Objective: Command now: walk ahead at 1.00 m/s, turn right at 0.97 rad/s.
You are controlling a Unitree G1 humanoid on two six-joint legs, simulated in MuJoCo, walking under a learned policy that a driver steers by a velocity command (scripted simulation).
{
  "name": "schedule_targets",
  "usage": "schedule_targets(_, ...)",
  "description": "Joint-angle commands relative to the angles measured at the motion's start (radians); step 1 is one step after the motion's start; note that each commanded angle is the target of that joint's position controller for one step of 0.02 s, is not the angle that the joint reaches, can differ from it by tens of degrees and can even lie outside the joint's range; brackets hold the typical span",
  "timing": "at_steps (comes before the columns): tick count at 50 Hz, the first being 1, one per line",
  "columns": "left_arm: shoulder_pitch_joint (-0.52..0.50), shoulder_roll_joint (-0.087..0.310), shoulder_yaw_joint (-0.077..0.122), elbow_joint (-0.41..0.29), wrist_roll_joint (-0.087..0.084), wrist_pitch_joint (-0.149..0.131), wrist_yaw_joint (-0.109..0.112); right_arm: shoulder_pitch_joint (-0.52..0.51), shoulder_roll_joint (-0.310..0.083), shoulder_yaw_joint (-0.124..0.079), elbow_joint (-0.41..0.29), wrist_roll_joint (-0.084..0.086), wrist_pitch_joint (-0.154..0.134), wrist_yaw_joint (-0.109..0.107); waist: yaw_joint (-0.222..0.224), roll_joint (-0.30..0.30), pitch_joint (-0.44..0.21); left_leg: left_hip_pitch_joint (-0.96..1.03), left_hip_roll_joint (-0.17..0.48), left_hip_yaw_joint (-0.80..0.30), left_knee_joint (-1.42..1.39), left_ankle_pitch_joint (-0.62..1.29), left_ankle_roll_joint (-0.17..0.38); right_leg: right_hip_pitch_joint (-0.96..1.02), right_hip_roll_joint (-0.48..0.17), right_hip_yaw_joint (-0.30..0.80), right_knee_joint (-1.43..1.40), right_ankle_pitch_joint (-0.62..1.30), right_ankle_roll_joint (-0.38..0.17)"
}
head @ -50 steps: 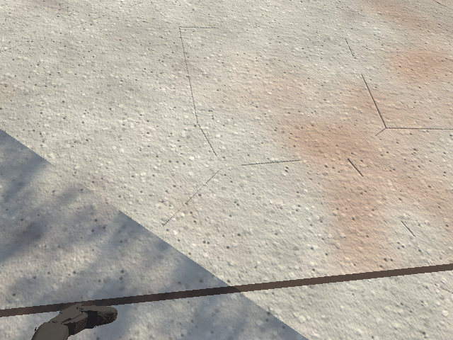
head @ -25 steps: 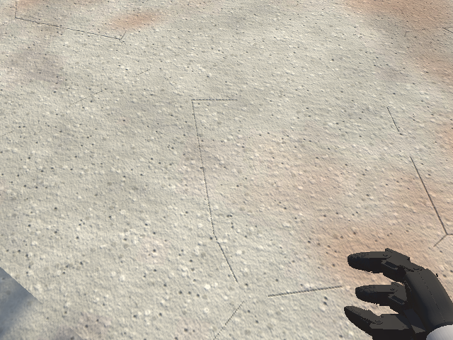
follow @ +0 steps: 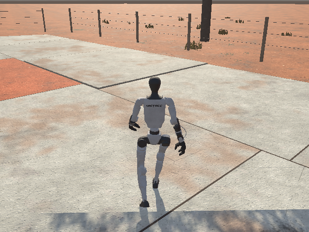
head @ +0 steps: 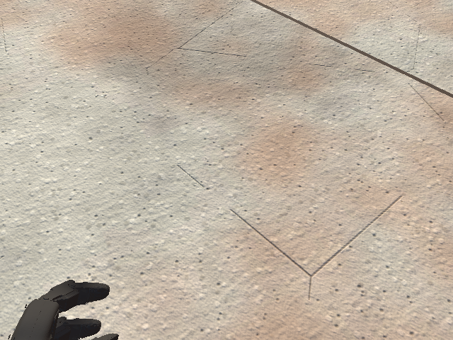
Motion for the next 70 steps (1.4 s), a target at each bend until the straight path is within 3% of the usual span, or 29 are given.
schedule_targets(1,0.396,0.359,0.122,0.070,0.017,0.039,0.049,-0.120,-0.127,-0.019,-0.271,0.006,-0.026,0.008,0.136,-0.229,-0.311,-1.012,-0.104,-0.218,0.993,-0.195,0.002,1.085,-0.307,0.821,-0.216,-0.028,-0.287)
schedule_targets(2,0.441,0.318,0.124,0.048,0.010,0.045,0.065,-0.232,-0.180,-0.015,-0.297,0.003,-0.053,0.008,0.207,-0.036,-0.340,-1.091,-0.064,-0.359,0.950,-0.099,0.011,1.049,-0.340,0.967,-0.392,-0.228,-0.292)
schedule_targets(5,0.346,0.200,0.092,0.091,-0.001,0.000,0.085,-0.269,-0.158,0.000,-0.282,-0.024,-0.044,0.005,0.049,0.137,-0.019,-0.925,0.043,-0.368,0.639,-0.060,0.006,0.540,-0.229,0.741,-0.463,-0.045,-0.187)
schedule_targets(8,0.318,0.126,0.061,0.104,-0.008,-0.046,0.079,-0.250,-0.109,0.013,-0.276,-0.039,0.013,0.016,-0.017,0.134,0.035,-0.776,0.094,-0.323,0.404,-0.059,-0.021,0.264,-0.152,0.547,-0.511,0.037,-0.155)
schedule_targets(12,0.368,0.112,0.059,0.140,-0.025,-0.093,0.052,-0.453,-0.028,0.045,-0.334,0.008,0.002,0.050,0.069,0.067,0.077,-0.612,0.089,-0.243,-0.015,0.448,0.045,0.183,-0.078,0.338,-0.615,0.183,-0.053)
schedule_targets(16,0.463,0.144,0.059,0.197,-0.018,-0.105,0.055,-0.536,-0.070,0.025,-0.330,0.024,-0.002,0.057,0.129,0.062,0.082,-0.675,0.020,-0.185,-0.188,0.537,0.134,0.528,-0.159,0.253,-0.657,0.484,0.018)
schedule_targets(19,0.463,0.202,0.067,0.214,0.019,-0.086,0.085,-0.425,-0.128,-0.005,-0.294,0.021,-0.001,0.053,0.051,-0.027,-0.041,-0.575,-0.116,-0.142,-0.178,0.303,0.182,0.732,-0.215,0.163,-0.406,1.099,0.077)
schedule_targets(21,0.376,0.207,0.068,0.194,0.051,-0.055,0.103,-0.048,-0.182,-0.041,-0.176,0.023,0.010,0.038,-0.145,-0.049,-0.195,-0.248,-0.165,-0.138,-0.183,0.181,0.221,0.653,-0.213,0.092,0.078,1.211,0.108)
schedule_targets(22,0.338,0.157,0.052,0.167,0.050,-0.059,0.105,0.138,-0.254,-0.070,-0.135,0.015,0.021,0.023,-0.221,0.032,-0.265,-0.009,-0.045,-0.318,-0.134,-0.016,0.277,0.408,-0.147,0.065,0.505,0.884,0.118)
schedule_targets(23,0.432,0.033,0.025,0.120,-0.003,-0.085,0.074,0.075,-0.332,-0.093,-0.121,0.011,0.032,0.026,-0.053,0.456,-0.321,0.252,0.197,-0.994,-0.346,-0.195,0.458,-0.089,0.078,0.117,0.887,-0.179,0.207)
schedule_targets(24,0.365,0.089,0.012,0.096,0.016,-0.104,0.078,-0.040,-0.269,-0.090,-0.162,0.019,0.034,0.041,-0.069,0.238,-0.299,0.241,0.212,-1.160,-0.472,-0.211,0.478,-0.235,0.028,0.241,0.913,-0.178,0.179)
schedule_targets(26,0.238,0.098,-0.002,0.061,0.025,-0.121,0.072,-0.079,-0.181,-0.072,-0.140,0.027,0.027,0.038,-0.023,-0.021,-0.107,-0.055,0.168,-0.931,-0.497,-0.093,0.409,-0.190,-0.093,0.261,0.713,-0.087,0.172)
schedule_targets(30,0.201,0.050,-0.029,0.004,0.065,-0.054,0.058,-0.097,-0.165,-0.055,-0.113,0.031,-0.002,0.027,0.079,0.024,0.033,-0.409,0.023,-0.726,-0.565,0.027,0.377,-0.092,-0.154,0.215,0.461,-0.164,0.227)
schedule_targets(34,-0.026,0.026,-0.054,-0.091,0.029,-0.054,0.037,-0.106,-0.187,-0.073,-0.129,0.041,-0.014,0.032,0.022,0.063,0.102,-0.580,-0.057,-0.633,-0.651,0.164,0.330,0.038,-0.145,0.141,0.052,0.148,0.270)
schedule_targets(39,-0.078,0.049,-0.043,-0.113,0.013,-0.064,0.049,-0.046,-0.217,-0.093,-0.114,0.053,-0.012,0.027,-0.034,0.090,0.019,-0.349,-0.029,-0.659,-0.532,0.530,0.251,0.165,-0.089,0.150,-0.169,0.285,0.242)
schedule_targets(42,0.211,0.138,0.004,-0.037,0.009,-0.075,0.081,-0.093,-0.277,-0.106,-0.122,0.037,-0.011,0.021,0.122,0.080,-0.183,-0.305,-0.061,-0.633,-0.118,0.821,0.187,0.525,-0.052,0.151,-0.200,0.065,0.207)
schedule_targets(43,0.428,0.193,0.032,0.001,0.022,-0.080,0.103,-0.135,-0.235,-0.094,-0.139,0.031,-0.023,0.024,0.225,0.057,-0.297,-0.448,-0.097,-0.602,0.156,0.662,0.177,0.777,-0.174,0.253,-0.157,-0.117,0.179)
schedule_targets(44,0.568,0.259,0.055,0.024,0.060,-0.081,0.120,-0.114,-0.059,-0.051,-0.175,0.043,-0.032,0.017,0.222,-0.174,-0.421,-0.705,-0.182,-0.494,0.484,-0.098,0.178,1.028,-0.475,0.607,-0.216,-0.451,0.139)
schedule_targets(45,0.476,0.309,0.074,0.022,0.048,-0.067,0.109,-0.040,-0.066,-0.029,-0.230,0.071,-0.022,0.020,0.127,-0.397,-0.514,-0.894,-0.181,-0.415,0.678,-0.168,0.169,1.048,-0.598,1.099,-0.418,-0.614,0.039)
schedule_targets(46,0.365,0.178,0.058,-0.001,0.042,-0.061,0.104,-0.153,-0.143,-0.040,-0.193,0.041,0.001,0.012,0.140,-0.154,-0.310,-0.969,-0.090,-0.388,0.689,-0.043,0.173,0.890,-0.513,0.930,-0.442,-0.673,0.055)
schedule_targets(48,0.327,0.077,0.034,0.033,0.041,-0.062,0.096,-0.267,-0.142,-0.044,-0.200,0.018,0.019,0.039,0.126,0.012,-0.117,-0.932,-0.030,-0.358,0.596,0.046,0.153,0.660,-0.417,0.579,-0.434,-0.271,0.092)
schedule_targets(52,0.405,0.020,0.021,0.140,0.002,-0.093,0.078,-0.369,-0.055,-0.017,-0.277,0.002,0.068,0.078,0.069,-0.053,-0.017,-0.972,0.037,-0.336,0.548,0.058,0.139,0.547,-0.363,0.272,-0.480,0.107,0.136)
schedule_targets(59,0.390,0.096,0.037,0.187,0.005,-0.114,0.078,-0.592,-0.063,0.016,-0.379,0.007,0.067,0.122,0.040,0.013,0.106,-0.779,-0.028,-0.131,0.087,0.348,0.185,0.449,-0.265,-0.114,-0.594,0.534,0.193)
schedule_targets(63,0.421,0.211,0.064,0.179,0.009,-0.069,0.104,-0.361,-0.136,-0.013,-0.300,0.008,0.057,0.099,-0.107,-0.064,-0.068,-0.442,-0.171,-0.077,0.022,0.211,0.260,0.577,-0.322,-0.130,-0.161,1.260,0.209)
schedule_targets(65,0.363,0.203,0.068,0.147,0.023,-0.043,0.095,-0.015,-0.223,-0.071,-0.174,0.014,0.053,0.056,-0.229,0.014,-0.207,0.038,-0.172,-0.218,-0.071,0.121,0.325,0.288,-0.273,-0.099,0.447,0.746,0.200)
schedule_targets(66,0.364,0.062,0.035,0.105,0.040,-0.048,0.077,-0.096,-0.312,-0.095,-0.180,0.036,0.068,0.031,-0.110,0.262,-0.134,0.095,0.006,-0.522,-0.093,0.200,0.368,-0.020,-0.089,-0.086,0.853,-0.277,0.228)
schedule_targets(67,0.384,0.101,0.034,-0.016,0.010,-0.067,0.079,-0.126,-0.388,-0.110,-0.238,0.006,0.083,0.032,-0.066,0.277,-0.349,0.337,0.164,-1.011,-0.310,0.036,0.559,-0.296,-0.037,0.140,1.023,-0.326,0.249)
schedule_targets(68,0.283,0.134,0.029,-0.029,0.019,-0.091,0.078,-0.114,-0.338,-0.109,-0.243,0.013,0.084,0.021,-0.092,0.084,-0.278,0.250,0.184,-1.082,-0.456,-0.085,0.518,-0.350,-0.101,0.225,0.934,-0.233,0.242)
schedule_targets(70,0.253,0.113,0.017,-0.017,0.027,-0.095,0.082,-0.170,-0.258,-0.089,-0.206,0.018,0.058,0.008,0.015,-0.047,-0.040,-0.090,0.115,-0.942,-0.506,0.051,0.459,-0.255,-0.166,0.222,0.726,-0.193,0.248)
Velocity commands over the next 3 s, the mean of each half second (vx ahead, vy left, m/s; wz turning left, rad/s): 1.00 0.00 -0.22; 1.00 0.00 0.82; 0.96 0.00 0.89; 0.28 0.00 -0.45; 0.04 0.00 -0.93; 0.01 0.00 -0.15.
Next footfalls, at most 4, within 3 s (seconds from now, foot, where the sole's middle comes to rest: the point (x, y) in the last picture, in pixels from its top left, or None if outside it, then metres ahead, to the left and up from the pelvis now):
0.42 left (198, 284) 0.63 0.08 -0.73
0.86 right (244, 172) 1.05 -0.09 -0.73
1.30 left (151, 119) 1.35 0.27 -0.73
1.70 right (112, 65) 1.71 0.47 -0.73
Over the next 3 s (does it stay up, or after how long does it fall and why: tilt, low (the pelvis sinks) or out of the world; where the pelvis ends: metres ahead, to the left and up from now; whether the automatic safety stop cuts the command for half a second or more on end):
stays up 1.66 0.49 0.05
